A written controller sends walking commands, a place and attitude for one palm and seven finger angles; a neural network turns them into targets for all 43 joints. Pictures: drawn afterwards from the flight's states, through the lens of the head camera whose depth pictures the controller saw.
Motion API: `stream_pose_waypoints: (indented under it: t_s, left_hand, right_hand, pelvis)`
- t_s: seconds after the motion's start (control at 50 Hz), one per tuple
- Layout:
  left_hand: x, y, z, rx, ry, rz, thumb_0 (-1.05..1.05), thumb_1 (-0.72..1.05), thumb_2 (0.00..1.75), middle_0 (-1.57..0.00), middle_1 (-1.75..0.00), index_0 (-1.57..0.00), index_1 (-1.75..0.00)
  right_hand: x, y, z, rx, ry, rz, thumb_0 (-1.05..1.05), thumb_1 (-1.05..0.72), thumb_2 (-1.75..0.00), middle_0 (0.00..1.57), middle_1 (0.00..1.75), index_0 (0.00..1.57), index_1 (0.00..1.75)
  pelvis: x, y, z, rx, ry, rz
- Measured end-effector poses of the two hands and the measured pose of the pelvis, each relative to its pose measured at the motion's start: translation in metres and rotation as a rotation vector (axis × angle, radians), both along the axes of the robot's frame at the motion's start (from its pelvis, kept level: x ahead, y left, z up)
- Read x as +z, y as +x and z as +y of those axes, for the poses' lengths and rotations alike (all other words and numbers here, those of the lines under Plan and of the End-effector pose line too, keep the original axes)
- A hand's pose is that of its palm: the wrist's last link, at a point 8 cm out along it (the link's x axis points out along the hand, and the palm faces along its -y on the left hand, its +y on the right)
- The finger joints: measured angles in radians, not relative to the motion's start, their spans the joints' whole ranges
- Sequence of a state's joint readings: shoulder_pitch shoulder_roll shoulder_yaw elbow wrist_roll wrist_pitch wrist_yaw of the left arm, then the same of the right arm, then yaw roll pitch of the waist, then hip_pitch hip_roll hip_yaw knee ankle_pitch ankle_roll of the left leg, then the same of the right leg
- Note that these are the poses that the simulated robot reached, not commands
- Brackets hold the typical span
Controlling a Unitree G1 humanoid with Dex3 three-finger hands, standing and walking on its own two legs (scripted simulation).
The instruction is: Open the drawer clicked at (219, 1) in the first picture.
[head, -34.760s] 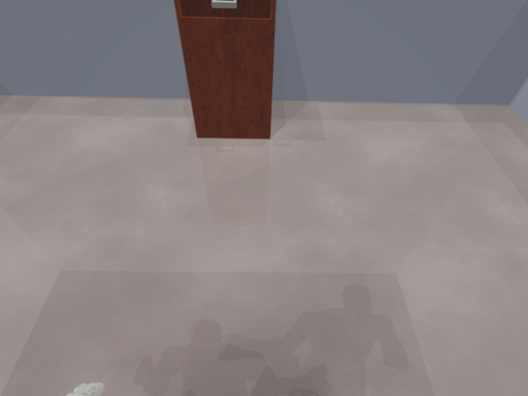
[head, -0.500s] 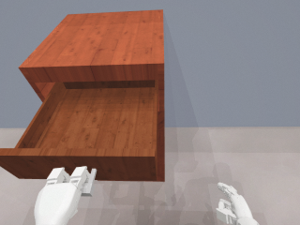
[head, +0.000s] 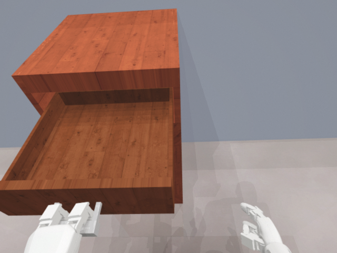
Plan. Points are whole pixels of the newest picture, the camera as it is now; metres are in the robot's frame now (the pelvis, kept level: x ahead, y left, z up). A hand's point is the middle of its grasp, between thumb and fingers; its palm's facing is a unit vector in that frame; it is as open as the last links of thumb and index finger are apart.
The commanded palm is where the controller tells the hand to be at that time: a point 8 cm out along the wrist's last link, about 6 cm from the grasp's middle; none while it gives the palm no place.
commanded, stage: open the thumb to release the handle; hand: left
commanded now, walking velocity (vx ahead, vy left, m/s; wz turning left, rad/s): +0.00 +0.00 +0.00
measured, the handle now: (73, 217) +0.18 +0.22 +0.05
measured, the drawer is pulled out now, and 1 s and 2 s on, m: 0.30 0.29 0.29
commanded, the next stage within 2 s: lift the hand off the handle in 0.50 s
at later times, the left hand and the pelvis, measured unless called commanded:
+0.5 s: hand (71, 247) +0.13 +0.21 +0.03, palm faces +0.01 -0.12 -0.99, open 12.2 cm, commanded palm +0.10 +0.22 +0.09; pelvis -0.01 -0.01 +0.01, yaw +2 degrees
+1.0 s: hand (74, 241) +0.14 +0.21 +0.03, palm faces +0.03 -0.11 -0.99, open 13.7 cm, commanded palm +0.12 +0.22 +0.10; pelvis -0.02 -0.01 +0.01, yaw +3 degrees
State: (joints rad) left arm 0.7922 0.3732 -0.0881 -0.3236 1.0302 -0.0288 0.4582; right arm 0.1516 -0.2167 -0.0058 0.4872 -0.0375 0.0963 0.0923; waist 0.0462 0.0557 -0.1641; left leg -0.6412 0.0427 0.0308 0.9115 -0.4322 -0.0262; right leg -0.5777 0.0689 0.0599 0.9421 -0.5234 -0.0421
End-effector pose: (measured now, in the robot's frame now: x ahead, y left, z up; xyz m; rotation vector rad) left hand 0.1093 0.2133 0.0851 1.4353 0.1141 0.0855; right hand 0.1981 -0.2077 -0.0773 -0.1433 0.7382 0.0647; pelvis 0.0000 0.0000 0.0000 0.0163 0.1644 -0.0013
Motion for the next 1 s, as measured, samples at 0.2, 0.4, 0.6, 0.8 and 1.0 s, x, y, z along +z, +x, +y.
stream_pose_waypoints:
  t_s: [0.2,0.4,0.6,0.8,1.0]
  left_hand:
    - [-0.001,0.003,0.000,0.007,0.019,-0.053,0.01,0.57,0.75,-0.38,-1.33,-0.40,-1.32]
    - [0.001,0.004,-0.001,0.024,0.020,-0.033,0.00,0.06,0.54,-0.40,-1.29,-0.36,-1.26]
    - [0.002,0.003,-0.001,0.019,0.014,-0.018,0.00,-0.39,0.35,-0.38,-1.25,-0.32,-1.21]
    - [-0.002,0.004,-0.002,0.022,0.026,-0.045,0.00,-0.48,0.31,-0.37,-1.25,-0.32,-1.20]
    - [-0.001,0.013,-0.001,0.025,0.023,-0.042,0.00,-0.49,0.31,-0.39,-1.24,-0.33,-1.23]
  right_hand:
    - [-0.012,-0.002,0.001,0.009,-0.030,0.041,0.01,-0.91,-0.90,0.20,0.30,0.20,0.30]
    - [-0.003,-0.004,0.006,0.013,-0.019,0.020,0.01,-0.91,-0.90,0.20,0.30,0.20,0.30]
    - [0.004,-0.004,-0.002,0.013,-0.042,0.003,0.01,-0.91,-0.90,0.20,0.30,0.20,0.30]
    - [-0.003,-0.007,-0.005,0.015,-0.064,0.031,0.01,-0.91,-0.90,0.20,0.30,0.20,0.30]
    - [-0.003,-0.009,0.006,0.012,-0.050,0.038,0.01,-0.91,-0.90,0.20,0.30,0.20,0.30]
  pelvis:
    - [-0.002,-0.006,0.001,0.029,-0.003,-0.003]
    - [0.005,-0.010,-0.006,0.036,-0.001,-0.033]
    - [0.009,-0.013,-0.008,0.040,-0.004,-0.046]
    - [0.007,-0.016,-0.007,0.050,-0.006,-0.038]
    - [0.010,-0.019,-0.007,0.056,-0.008,-0.053]
